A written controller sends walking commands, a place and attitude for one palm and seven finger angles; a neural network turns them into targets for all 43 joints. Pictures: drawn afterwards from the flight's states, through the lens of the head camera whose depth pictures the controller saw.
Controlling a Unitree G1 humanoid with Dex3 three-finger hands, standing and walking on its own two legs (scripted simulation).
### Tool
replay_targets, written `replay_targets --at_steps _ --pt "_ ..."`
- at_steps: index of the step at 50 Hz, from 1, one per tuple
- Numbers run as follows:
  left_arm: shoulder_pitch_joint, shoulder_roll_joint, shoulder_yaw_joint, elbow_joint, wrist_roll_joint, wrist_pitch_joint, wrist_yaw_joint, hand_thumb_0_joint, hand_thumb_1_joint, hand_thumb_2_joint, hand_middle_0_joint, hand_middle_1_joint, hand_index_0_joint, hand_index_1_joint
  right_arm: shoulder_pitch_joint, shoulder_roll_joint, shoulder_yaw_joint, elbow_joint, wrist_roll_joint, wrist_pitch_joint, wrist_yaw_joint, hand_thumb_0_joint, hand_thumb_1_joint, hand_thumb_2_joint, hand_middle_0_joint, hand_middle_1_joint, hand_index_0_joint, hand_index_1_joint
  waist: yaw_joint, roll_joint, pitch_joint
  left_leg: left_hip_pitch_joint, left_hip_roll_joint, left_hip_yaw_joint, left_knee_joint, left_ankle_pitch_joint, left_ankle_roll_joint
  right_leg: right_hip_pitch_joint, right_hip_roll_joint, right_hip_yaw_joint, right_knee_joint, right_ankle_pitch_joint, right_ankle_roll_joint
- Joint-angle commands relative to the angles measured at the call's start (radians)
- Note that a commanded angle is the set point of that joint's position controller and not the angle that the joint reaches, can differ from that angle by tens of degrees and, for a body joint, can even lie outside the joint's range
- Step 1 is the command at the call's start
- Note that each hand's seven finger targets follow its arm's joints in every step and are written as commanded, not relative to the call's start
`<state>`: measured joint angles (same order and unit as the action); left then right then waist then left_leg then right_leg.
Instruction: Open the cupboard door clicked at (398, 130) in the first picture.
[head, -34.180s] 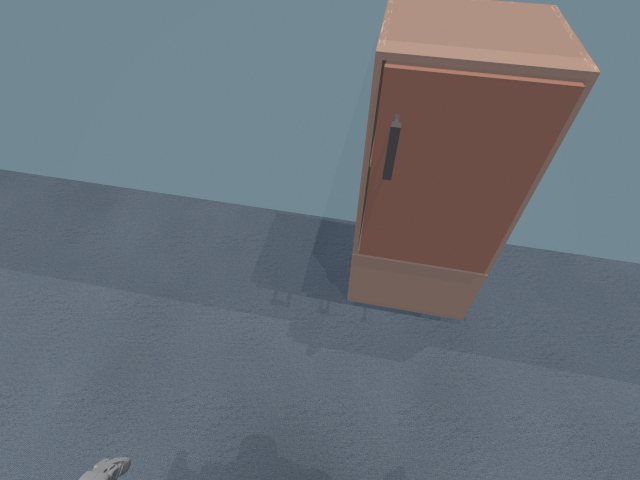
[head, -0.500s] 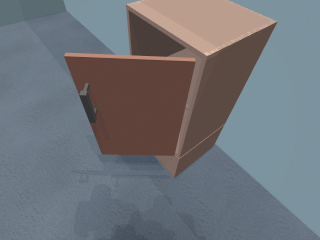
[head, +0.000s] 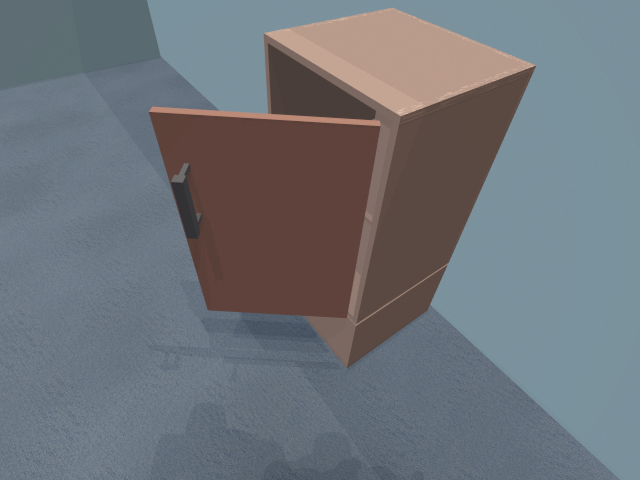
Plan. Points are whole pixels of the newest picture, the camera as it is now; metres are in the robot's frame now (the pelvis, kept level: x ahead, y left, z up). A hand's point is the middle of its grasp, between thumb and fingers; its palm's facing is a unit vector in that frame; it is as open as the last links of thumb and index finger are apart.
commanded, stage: come to a stop and stand still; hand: left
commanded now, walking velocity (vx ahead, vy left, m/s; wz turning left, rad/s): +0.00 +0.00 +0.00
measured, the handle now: (189, 201) +0.59 +0.29 -0.02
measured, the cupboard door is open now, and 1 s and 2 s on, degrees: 51 51 51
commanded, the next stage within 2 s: none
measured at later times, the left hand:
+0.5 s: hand out of the picture -0.10 +0.21 -0.17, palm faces +0.04 -0.98 -0.17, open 7.4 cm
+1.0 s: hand out of the picture -0.15 +0.24 -0.17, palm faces +0.03 -0.99 -0.12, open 7.4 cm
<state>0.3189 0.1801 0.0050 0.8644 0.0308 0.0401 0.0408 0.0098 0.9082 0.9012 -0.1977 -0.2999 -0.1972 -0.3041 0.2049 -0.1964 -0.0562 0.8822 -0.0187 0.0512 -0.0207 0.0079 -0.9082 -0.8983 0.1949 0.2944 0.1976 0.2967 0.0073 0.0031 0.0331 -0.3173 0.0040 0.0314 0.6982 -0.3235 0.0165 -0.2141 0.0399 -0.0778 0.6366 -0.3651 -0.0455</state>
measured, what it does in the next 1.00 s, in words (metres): walks backwards: right foot, then left foot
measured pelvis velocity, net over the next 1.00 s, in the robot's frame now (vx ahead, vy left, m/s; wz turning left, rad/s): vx -0.14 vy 0.09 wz -0.04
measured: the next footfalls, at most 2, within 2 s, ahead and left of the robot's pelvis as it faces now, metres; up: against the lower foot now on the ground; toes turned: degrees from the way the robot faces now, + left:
right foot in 0.72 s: -0.08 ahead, -0.07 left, +0.00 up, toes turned -7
left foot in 0.94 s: -0.10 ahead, +0.17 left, +0.00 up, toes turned +1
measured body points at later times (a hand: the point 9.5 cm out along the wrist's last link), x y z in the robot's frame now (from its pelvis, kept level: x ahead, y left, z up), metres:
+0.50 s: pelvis -0.07 +0.04 +0.01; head -0.08 +0.06 +0.46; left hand -0.10 +0.26 -0.15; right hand -0.07 -0.20 -0.13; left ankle +0.03 +0.09 -0.72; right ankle -0.01 -0.09 -0.72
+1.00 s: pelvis -0.14 +0.09 +0.01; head -0.15 +0.12 +0.46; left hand -0.15 +0.29 -0.16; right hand -0.17 -0.13 -0.13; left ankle -0.15 +0.17 -0.72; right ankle -0.12 -0.06 -0.72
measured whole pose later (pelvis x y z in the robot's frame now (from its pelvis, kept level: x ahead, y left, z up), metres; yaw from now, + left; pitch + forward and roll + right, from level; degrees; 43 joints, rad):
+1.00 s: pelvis -0.14 +0.09 +0.01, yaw -3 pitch -1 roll -2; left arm 0.36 0.13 0.02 1.05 0.02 0.03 0.04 0.01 0.91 0.90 -0.20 -0.30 -0.20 -0.30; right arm 0.36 -0.11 -0.04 1.08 -0.02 0.02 -0.03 0.01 -0.92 -0.90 0.19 0.29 0.20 0.30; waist 0.01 -0.04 -0.02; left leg -0.23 -0.01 0.04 0.55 -0.33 0.05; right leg -0.25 -0.04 -0.06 0.48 -0.21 0.02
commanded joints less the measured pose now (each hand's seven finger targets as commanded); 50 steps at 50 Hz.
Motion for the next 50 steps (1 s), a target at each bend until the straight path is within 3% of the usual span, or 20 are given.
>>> replay_targets --at_steps 1,4,8,14,23,26,29,31,34,35,36,37,39,41,43,45,46,48,49,50 --pt "-0.004 0.131 0.035 -0.083 -0.011 -0.025 0.009 0.0 0.9 0.9 -0.2 -0.3 -0.2 -0.3 0.063 -0.102 -0.005 -0.043 -0.001 -0.049 -0.002 0.0 -0.9 -0.9 0.2 0.3 0.2 0.3 -0.022 0.068 -0.006 0.148 0.123 -0.132 -0.215 0.256 0.059 -0.152 -0.113 0.159 -0.156 0.182 -0.006" --pt "0.029 0.109 0.026 -0.04 -0.01 -0.014 0.003 0.0 0.9 0.9 -0.2 -0.3 -0.2 -0.3 -0.001 -0.118 0.001 -0.04 -0.009 -0.043 -0.003 0.0 -0.9 -0.9 0.2 0.3 0.2 0.3 0.011 0.214 0.049 -0.053 0.183 -0.234 -0.376 -0.001 0.106 -0.036 -0.061 0.074 -0.104 0.032 0.027" --pt "0.085 0.086 0.024 0.007 -0.004 -0.021 -0.008 0.0 0.9 0.9 -0.2 -0.3 -0.2 -0.3 0.001 -0.107 0.002 -0.042 -0.008 -0.039 0.0 0.0 -0.9 -0.9 0.2 0.3 0.2 0.3 0.022 0.114 0.035 -0.131 0.152 -0.203 -0.428 -0.241 0.08 0.041 -0.068 0.071 -0.143 0.042 0.025" --pt "0.1 0.083 0.034 0.03 0.002 -0.026 -0.008 0.0 0.9 0.9 -0.2 -0.3 -0.2 -0.3 0.068 -0.092 -0.006 -0.007 -0.013 -0.026 0.007 0.0 -0.9 -0.9 0.2 0.3 0.2 0.3 -0.002 -0.062 0.051 -0.095 0.09 -0.151 -0.369 -0.249 0.05 -0.083 -0.097 0.141 -0.272 -0.166 0.012" --pt "0.095 0.08 0.038 0.071 -0.006 -0.021 -0.007 0.0 0.9 0.9 -0.2 -0.3 -0.2 -0.3 0.164 -0.053 0.003 0.079 -0.011 -0.022 0.001 0.0 -0.9 -0.9 0.2 0.3 0.2 0.3 -0.036 0.006 0.043 0.007 0.068 -0.131 -0.307 -0.204 0.036 -0.219 -0.111 0.148 -0.294 -0.204 0.002" --pt "0.189 0.044 0.037 0.113 0.0 -0.007 -0.01 0.0 0.9 0.9 -0.2 -0.3 -0.2 -0.3 0.107 -0.099 -0.003 0.08 -0.011 -0.023 -0.002 0.0 -0.9 -0.9 0.2 0.3 0.2 0.3 0.02 0.153 0.04 -0.248 0.177 -0.254 -0.555 -0.412 0.072 0.041 -0.022 0.015 -0.004 -0.037 0.032" --pt "0.336 0.0 0.038 0.17 0.001 0.014 -0.009 0.0 0.9 0.9 -0.2 -0.3 -0.2 -0.3 0.007 -0.117 -0.005 0.066 -0.006 -0.022 -0.004 0.0 -0.9 -0.9 0.2 0.3 0.2 0.3 0.075 0.19 -0.007 -0.297 0.218 -0.246 -0.646 -0.352 0.099 0.129 -0.003 -0.012 0.239 -0.08 0.029" --pt "0.345 -0.006 0.036 0.174 -0.001 0.012 -0.005 0.0 0.9 0.9 -0.2 -0.3 -0.2 -0.3 0.013 -0.113 -0.005 0.07 -0.01 -0.02 -0.009 0.0 -0.9 -0.9 0.2 0.3 0.2 0.3 0.066 0.107 0.003 -0.202 0.217 -0.233 -0.623 -0.297 0.104 0.091 -0.022 -0.016 0.123 -0.12 0.024" --pt "0.372 -0.032 0.03 0.195 -0.004 0.012 0.001 0.0 0.9 0.9 -0.2 -0.3 -0.2 -0.3 0.094 -0.091 -0.011 0.114 -0.008 0.0 -0.007 0.0 -0.9 -0.9 0.2 0.3 0.2 0.3 0.043 -0.001 0.116 -0.159 0.134 -0.15 -0.563 -0.301 0.02 0.103 -0.011 -0.032 -0.289 -0.07 0.007" --pt "0.374 -0.007 0.031 0.192 0.001 0.009 0.009 0.0 0.9 0.9 -0.2 -0.3 -0.2 -0.3 0.125 -0.053 -0.009 0.123 0.003 0.007 -0.006 0.0 -0.9 -0.9 0.2 0.3 0.2 0.3 0.025 -0.092 0.124 -0.157 0.069 -0.082 -0.452 -0.247 -0.02 0.074 -0.083 0.082 -0.409 -0.139 -0.022" --pt "0.314 0.044 0.035 0.181 0.006 0.002 0.019 0.0 0.9 0.9 -0.2 -0.3 -0.2 -0.3 0.15 0.003 -0.003 0.131 0.013 0.018 -0.007 0.0 -0.9 -0.9 0.2 0.3 0.2 0.3 -0.009 -0.244 0.142 -0.08 -0.028 0.002 -0.175 -0.105 -0.045 -0.121 -0.25 0.298 -0.526 -0.315 -0.087" --pt "0.17 0.086 0.042 0.135 0.006 0.003 0.025 0.0 0.9 0.9 -0.2 -0.3 -0.2 -0.3 0.161 0.009 -0.015 0.127 0.005 0.026 -0.005 0.0 -0.9 -0.9 0.2 0.3 0.2 0.3 -0.051 -0.252 0.142 0.05 -0.036 -0.008 0.123 -0.027 -0.045 -0.377 -0.391 0.393 -0.613 -0.408 -0.157" --pt "-0.074 0.073 0.044 0.073 -0.005 -0.033 0.03 0.0 0.9 0.9 -0.2 -0.3 -0.2 -0.3 0.21 -0.019 -0.028 0.156 0.004 0.021 0.009 0.0 -0.9 -0.9 0.2 0.3 0.2 0.3 -0.116 -0.177 0.115 0.053 0.009 -0.058 0.385 0.029 -0.021 -0.456 -0.328 0.301 -0.573 -0.256 -0.131" --pt "-0.075 0.08 0.039 0.073 -0.001 -0.047 0.023 0.0 0.9 0.9 -0.2 -0.3 -0.2 -0.3 0.234 0.003 -0.017 0.156 0.011 0.005 0.016 0.0 -0.9 -0.9 0.2 0.3 0.2 0.3 -0.117 -0.075 0.104 0.033 0.012 -0.025 0.322 0.008 -0.02 -0.374 -0.263 0.196 -0.499 -0.107 -0.096" --pt "0.048 0.08 0.039 0.112 0.007 -0.042 0.015 0.0 0.9 0.9 -0.2 -0.3 -0.2 -0.3 0.187 0.044 0.0 0.143 0.012 -0.017 0.009 0.0 -0.9 -0.9 0.2 0.3 0.2 0.3 -0.043 -0.054 0.103 -0.005 0.012 0.027 0.053 -0.06 -0.015 -0.184 -0.239 0.181 -0.427 -0.025 -0.083" --pt "0.113 0.07 0.037 0.148 0.001 -0.03 0.011 0.0 0.9 0.9 -0.2 -0.3 -0.2 -0.3 0.204 0.058 0.014 0.153 0.011 -0.035 -0.003 0.0 -0.9 -0.9 0.2 0.3 0.2 0.3 -0.021 -0.045 0.09 0.095 0.016 0.024 -0.279 0.003 -0.008 -0.146 -0.213 0.196 -0.325 -0.062 -0.049" --pt "0.129 0.047 0.031 0.15 -0.005 -0.027 0.005 0.0 0.9 0.9 -0.2 -0.3 -0.2 -0.3 0.204 0.037 0.019 0.158 0.014 -0.048 -0.006 0.0 -0.9 -0.9 0.2 0.3 0.2 0.3 -0.002 0.01 0.118 0.088 0.04 -0.046 -0.35 0.065 0.003 -0.136 -0.16 0.156 -0.259 -0.017 -0.01" --pt "0.176 -0.008 0.024 0.16 -0.015 -0.03 -0.003 0.0 0.9 0.9 -0.2 -0.3 -0.2 -0.3 0.167 -0.041 0.014 0.138 -0.001 -0.065 -0.021 0.0 -0.9 -0.9 0.2 0.3 0.2 0.3 0.043 0.131 0.081 -0.047 0.207 -0.22 -0.447 -0.019 0.064 -0.047 -0.106 0.082 -0.215 0.086 0.044" --pt "0.166 -0.008 0.023 0.166 -0.014 -0.038 -0.007 0.0 0.9 0.9 -0.2 -0.3 -0.2 -0.3 0.151 -0.052 0.012 0.135 -0.006 -0.067 -0.03 0.0 -0.9 -0.9 0.2 0.3 0.2 0.3 0.051 0.055 0.049 -0.085 0.192 -0.22 -0.449 -0.035 0.073 0.032 -0.101 0.063 -0.197 0.162 0.05" --pt "0.104 -0.002 0.021 0.176 -0.007 -0.026 -0.005 0.0 0.9 0.9 -0.2 -0.3 -0.2 -0.3 0.155 -0.04 0.017 0.158 -0.001 -0.076 -0.023 0.0 -0.9 -0.9 0.2 0.3 0.2 0.3 0.024 0.131 0.063 -0.063 0.171 -0.248 -0.496 -0.004 0.059 0.028 -0.104 0.053 -0.158 0.176 0.049"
